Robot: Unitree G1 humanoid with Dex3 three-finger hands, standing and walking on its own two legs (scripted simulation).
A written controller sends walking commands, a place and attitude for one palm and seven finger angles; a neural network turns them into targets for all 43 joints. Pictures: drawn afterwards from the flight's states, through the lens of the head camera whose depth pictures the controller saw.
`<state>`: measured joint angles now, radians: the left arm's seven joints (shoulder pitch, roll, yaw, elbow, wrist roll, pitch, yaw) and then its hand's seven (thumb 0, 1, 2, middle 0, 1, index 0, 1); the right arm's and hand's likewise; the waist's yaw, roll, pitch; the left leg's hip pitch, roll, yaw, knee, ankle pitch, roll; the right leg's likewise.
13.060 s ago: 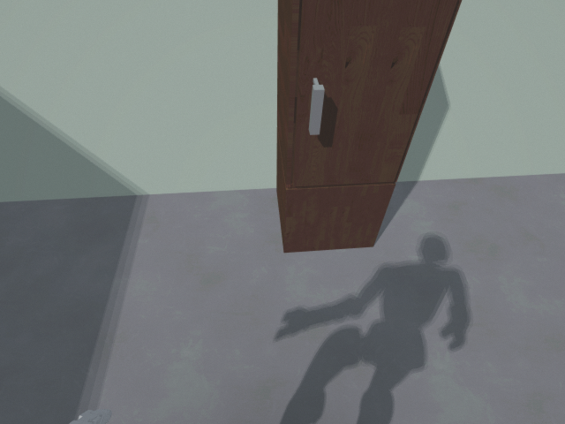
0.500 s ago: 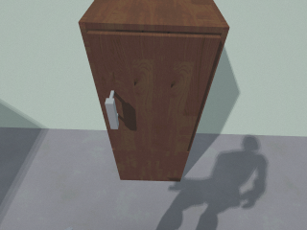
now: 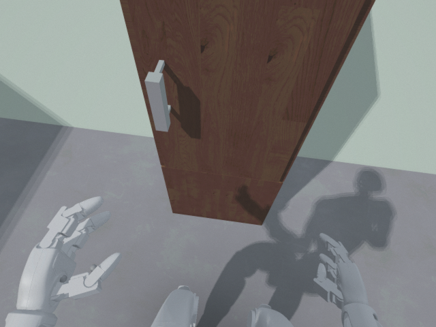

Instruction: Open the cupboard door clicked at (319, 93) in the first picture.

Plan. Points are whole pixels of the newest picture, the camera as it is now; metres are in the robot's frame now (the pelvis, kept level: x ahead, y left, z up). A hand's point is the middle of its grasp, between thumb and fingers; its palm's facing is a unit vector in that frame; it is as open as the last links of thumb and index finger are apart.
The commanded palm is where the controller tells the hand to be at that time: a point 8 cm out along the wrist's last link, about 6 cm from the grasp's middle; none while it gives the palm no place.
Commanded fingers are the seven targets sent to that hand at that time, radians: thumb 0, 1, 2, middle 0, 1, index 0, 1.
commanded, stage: raise the hand with hooked fingers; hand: left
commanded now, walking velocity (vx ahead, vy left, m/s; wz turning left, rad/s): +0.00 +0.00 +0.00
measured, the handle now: (161, 96) +0.53 +0.19 +0.08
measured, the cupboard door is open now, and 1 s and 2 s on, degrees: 0 0 0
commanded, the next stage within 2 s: move the hooked fingers beside the handle in 1.48 s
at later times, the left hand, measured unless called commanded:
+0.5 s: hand (82, 224) +0.25 +0.25 +0.07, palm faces -0.02 -1.00 -0.05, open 12.7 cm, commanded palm +0.23 +0.31 +0.08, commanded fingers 0.00 -0.43 0.33 -0.29 -1.15 -0.29 -1.15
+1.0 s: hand (54, 180) +0.30 +0.30 +0.10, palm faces +0.00 -1.00 -0.06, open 14.0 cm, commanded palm +0.27 +0.35 +0.10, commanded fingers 0.00 -0.50 0.30 -0.30 -1.20 -0.30 -1.20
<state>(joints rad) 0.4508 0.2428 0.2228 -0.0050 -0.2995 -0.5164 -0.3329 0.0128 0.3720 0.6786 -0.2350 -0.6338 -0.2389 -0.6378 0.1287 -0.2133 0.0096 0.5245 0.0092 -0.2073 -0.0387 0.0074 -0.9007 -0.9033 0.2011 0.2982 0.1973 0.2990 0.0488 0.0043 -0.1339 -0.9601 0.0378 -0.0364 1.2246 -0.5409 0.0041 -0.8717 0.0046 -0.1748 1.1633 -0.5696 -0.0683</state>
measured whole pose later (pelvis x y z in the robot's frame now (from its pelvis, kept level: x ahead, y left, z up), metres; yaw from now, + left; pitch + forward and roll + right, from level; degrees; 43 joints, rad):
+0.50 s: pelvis +0.00 +0.02 +0.03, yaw -2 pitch +14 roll -2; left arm 0.27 0.31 0.30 0.15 -0.34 -0.41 -0.37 0.00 -0.21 0.43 -0.28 -1.01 -0.28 -1.01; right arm 0.27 -0.28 -0.01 0.56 0.04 -0.21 -0.06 0.01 -0.90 -0.90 0.20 0.30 0.20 0.30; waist -0.03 0.01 -0.12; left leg -0.84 0.03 0.03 1.08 -0.48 0.04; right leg -0.78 0.00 -0.11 1.03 -0.49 -0.03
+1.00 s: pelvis +0.00 +0.03 +0.04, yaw -2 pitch +13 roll -3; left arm -0.01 0.42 0.41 0.40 -0.35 -0.32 -0.49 -0.01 -0.50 0.30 -0.30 -1.19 -0.30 -1.20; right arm 0.27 -0.27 0.05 0.56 0.04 -0.18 -0.07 0.01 -0.90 -0.90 0.21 0.30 0.20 0.30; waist -0.01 0.01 -0.10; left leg -0.76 0.01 0.03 0.99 -0.45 0.05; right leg -0.70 -0.01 -0.11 0.93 -0.45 -0.01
